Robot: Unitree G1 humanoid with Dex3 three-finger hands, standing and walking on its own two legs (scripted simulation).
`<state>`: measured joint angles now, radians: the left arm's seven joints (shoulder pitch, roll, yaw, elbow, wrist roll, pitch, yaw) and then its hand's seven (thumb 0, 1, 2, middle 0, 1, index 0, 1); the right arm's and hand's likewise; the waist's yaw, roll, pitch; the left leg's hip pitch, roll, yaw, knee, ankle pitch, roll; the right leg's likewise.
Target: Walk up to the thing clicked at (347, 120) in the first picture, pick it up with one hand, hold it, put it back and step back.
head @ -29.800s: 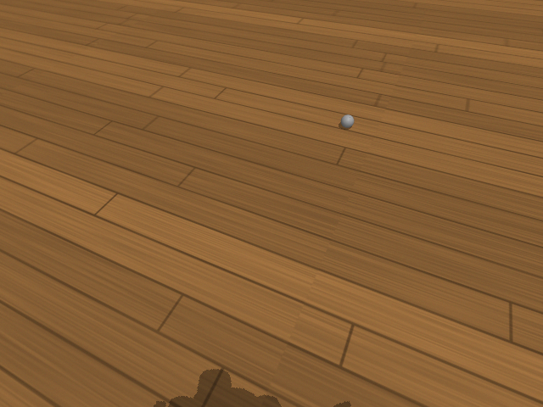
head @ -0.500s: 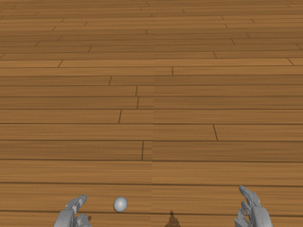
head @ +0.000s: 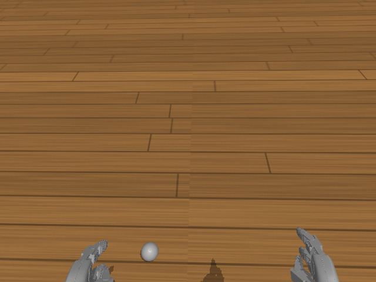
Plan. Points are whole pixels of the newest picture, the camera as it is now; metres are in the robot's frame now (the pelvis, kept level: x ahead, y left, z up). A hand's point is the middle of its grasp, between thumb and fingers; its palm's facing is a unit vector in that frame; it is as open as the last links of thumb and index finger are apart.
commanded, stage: home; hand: left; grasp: from above
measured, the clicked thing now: (149, 251) +0.40 +0.22 -0.67
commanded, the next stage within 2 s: stand in 0.78 s
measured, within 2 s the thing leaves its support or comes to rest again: neither
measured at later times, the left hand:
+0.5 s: hand (114, 279) +0.17 +0.18 -0.04, palm faces +0.05 -0.98 -0.21, open 7.4 cm
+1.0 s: hand out of the picture +0.16 +0.20 -0.08, palm faces +0.01 -0.95 -0.33, open 7.4 cm
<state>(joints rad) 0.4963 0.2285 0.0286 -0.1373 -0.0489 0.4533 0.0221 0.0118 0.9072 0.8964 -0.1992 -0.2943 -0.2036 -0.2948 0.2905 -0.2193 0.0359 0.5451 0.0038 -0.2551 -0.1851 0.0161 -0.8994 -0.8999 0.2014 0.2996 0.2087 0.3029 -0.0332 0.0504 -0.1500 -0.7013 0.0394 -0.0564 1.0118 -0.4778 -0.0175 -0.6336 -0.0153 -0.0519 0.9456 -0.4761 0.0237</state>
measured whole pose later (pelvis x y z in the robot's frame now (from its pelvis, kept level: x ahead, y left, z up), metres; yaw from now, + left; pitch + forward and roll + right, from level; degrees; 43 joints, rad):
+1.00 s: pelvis -0.01 +0.00 +0.01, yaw +0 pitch +3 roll -1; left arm 0.26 0.27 0.00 0.34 0.05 0.16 0.04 0.01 0.90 0.90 -0.20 -0.30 -0.21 -0.30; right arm 0.19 -0.27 0.01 0.73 -0.08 -0.09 -0.06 0.01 -0.90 -0.90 0.20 0.30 0.21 0.30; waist 0.02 0.00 -0.01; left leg -0.54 0.01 -0.02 0.92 -0.43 -0.01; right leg -0.50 -0.04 -0.02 0.90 -0.46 0.02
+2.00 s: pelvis -0.01 +0.00 +0.07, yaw +0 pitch -4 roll +0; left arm 0.15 0.30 0.03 1.15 0.03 0.00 0.03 0.00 0.91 0.90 -0.20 -0.30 -0.21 -0.30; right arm 0.15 -0.31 -0.02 1.13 -0.02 0.00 -0.01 0.01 -0.90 -0.90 0.20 0.30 0.21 0.30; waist 0.01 0.02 0.07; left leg -0.13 0.01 -0.02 0.38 -0.18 -0.01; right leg -0.08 -0.04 -0.04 0.35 -0.19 0.03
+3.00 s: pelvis +0.01 +0.00 +0.07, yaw +0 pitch -3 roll +0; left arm 0.11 0.32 0.02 1.14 0.02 -0.01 0.01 0.01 0.91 0.90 -0.20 -0.30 -0.21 -0.30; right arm 0.11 -0.34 -0.01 1.14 -0.02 -0.01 0.00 0.01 -0.90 -0.90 0.20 0.30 0.21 0.30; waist 0.00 0.01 0.07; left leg -0.11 0.02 -0.01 0.34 -0.18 -0.01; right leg -0.08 -0.04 -0.03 0.32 -0.19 0.03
